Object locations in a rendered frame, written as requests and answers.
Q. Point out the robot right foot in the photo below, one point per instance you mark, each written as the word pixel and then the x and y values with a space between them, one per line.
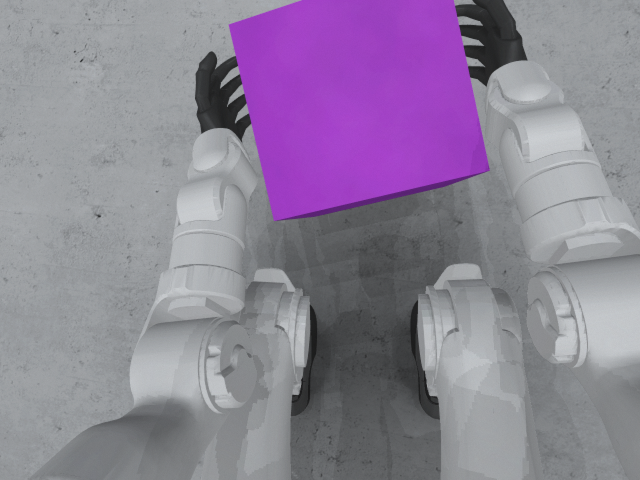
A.
pixel 429 404

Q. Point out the left robot forearm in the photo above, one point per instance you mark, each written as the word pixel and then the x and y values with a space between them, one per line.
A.
pixel 204 276

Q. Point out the carton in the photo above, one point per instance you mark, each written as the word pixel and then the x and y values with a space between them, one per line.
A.
pixel 354 102

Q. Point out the robot right shin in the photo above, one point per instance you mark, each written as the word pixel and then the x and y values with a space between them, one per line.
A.
pixel 506 308

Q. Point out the right robot upper arm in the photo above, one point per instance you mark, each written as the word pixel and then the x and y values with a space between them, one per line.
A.
pixel 586 315

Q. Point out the left robot upper arm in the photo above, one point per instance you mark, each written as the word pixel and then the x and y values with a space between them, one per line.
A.
pixel 186 378

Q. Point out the robot left hand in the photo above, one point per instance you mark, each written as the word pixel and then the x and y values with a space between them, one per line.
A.
pixel 212 100

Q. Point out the robot right hand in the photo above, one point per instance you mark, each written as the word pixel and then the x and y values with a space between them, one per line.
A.
pixel 502 42

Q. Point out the right robot forearm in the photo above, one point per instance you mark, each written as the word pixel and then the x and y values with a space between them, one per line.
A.
pixel 566 207

